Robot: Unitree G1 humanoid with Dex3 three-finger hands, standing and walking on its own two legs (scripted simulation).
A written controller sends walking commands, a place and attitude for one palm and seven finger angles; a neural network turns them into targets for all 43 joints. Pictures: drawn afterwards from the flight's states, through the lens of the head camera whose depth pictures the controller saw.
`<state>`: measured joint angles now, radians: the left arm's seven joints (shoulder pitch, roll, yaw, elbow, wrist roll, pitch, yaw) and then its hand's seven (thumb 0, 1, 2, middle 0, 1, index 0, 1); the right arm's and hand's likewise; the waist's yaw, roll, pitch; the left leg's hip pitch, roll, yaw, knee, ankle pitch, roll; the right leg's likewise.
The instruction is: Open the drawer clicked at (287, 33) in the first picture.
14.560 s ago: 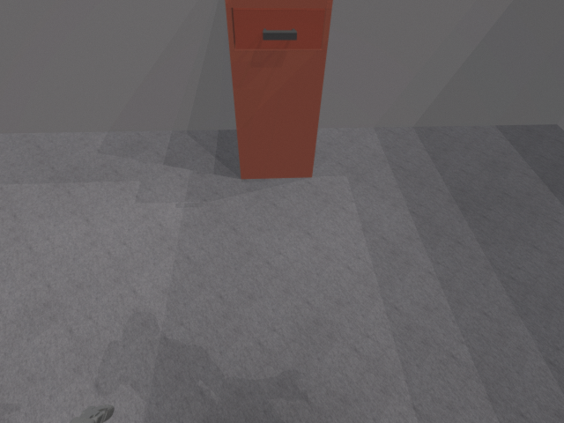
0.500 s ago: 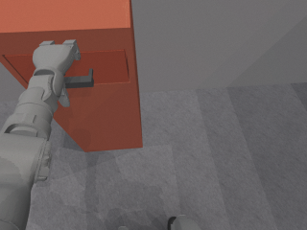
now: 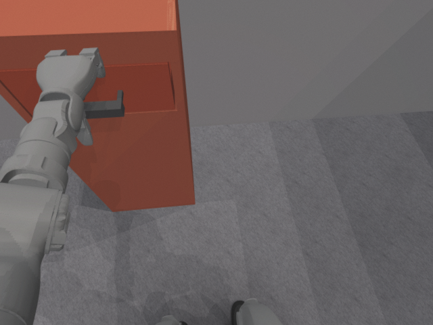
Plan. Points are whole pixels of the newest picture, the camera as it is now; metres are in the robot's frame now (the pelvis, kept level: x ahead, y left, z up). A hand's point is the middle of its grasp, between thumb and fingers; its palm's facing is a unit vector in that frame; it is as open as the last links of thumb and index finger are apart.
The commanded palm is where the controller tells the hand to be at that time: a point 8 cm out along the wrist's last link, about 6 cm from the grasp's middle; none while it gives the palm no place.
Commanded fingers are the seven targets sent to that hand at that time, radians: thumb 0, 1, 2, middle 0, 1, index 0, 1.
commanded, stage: lower the fingers behind the handle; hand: left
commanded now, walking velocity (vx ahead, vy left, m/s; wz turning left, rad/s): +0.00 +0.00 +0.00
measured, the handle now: (94, 102) +0.58 +0.21 +0.01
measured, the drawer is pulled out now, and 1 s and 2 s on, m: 0.00 0.00 0.00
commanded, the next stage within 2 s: close the thumb around the handle in 1.58 s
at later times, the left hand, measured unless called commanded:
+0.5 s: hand (83, 99) +0.53 +0.21 +0.07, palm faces +0.01 +0.00 -1.00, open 13.8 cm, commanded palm +0.52 +0.21 +0.08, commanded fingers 0.00 -0.50 0.30 -0.30 -1.20 -0.30 -1.20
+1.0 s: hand (98, 121) +0.54 +0.20 +0.00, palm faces +0.04 -0.03 -1.00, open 13.5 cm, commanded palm +0.53 +0.20 +0.04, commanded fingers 0.00 -0.50 0.30 -0.30 -1.20 -0.30 -1.20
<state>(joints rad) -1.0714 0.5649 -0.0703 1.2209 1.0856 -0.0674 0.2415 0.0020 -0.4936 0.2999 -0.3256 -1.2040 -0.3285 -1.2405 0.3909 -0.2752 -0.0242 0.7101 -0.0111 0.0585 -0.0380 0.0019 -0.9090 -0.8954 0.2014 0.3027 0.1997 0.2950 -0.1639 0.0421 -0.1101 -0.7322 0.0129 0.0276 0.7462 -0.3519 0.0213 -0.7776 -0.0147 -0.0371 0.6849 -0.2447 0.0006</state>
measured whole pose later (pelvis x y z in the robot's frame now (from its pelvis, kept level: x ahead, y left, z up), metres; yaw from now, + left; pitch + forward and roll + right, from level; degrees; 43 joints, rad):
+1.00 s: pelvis +0.00 +0.01 -0.03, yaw +0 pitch +26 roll -2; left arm -1.02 0.51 -0.05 1.19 1.12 -0.08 0.43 0.00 -0.49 0.30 -0.40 -1.25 -0.37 -1.28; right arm 0.39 -0.25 -0.03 0.76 -0.05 0.04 0.01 0.00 -0.91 -0.90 0.20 0.30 0.20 0.30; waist -0.16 0.06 -0.15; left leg -0.97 0.01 0.00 0.96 -0.44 0.03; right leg -1.00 -0.02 -0.06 0.87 -0.33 0.01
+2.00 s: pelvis -0.03 +0.01 -0.04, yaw +0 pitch +26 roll -2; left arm -1.12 0.61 -0.04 1.26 1.12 -0.08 0.32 0.00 -0.05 0.49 -0.35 -1.25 -0.31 -1.27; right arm 0.39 -0.27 0.00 0.70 -0.03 0.03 -0.03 0.00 -0.91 -0.90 0.20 0.30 0.20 0.30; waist -0.21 0.06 -0.13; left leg -1.05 0.02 0.02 1.02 -0.43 0.03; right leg -1.09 -0.02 -0.04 0.93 -0.30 0.01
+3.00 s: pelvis +0.03 +0.01 -0.02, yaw -2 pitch +24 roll -2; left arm -0.82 0.50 -0.02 1.04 1.07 -0.07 0.35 0.00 0.70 0.76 -0.30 -1.35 -0.37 -1.35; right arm 0.39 -0.26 -0.03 0.71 -0.03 0.08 -0.01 0.00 -0.91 -0.90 0.20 0.30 0.20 0.30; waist -0.13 0.06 -0.15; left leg -0.84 0.02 0.05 0.89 -0.46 0.04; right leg -0.90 0.00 0.00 0.82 -0.34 0.02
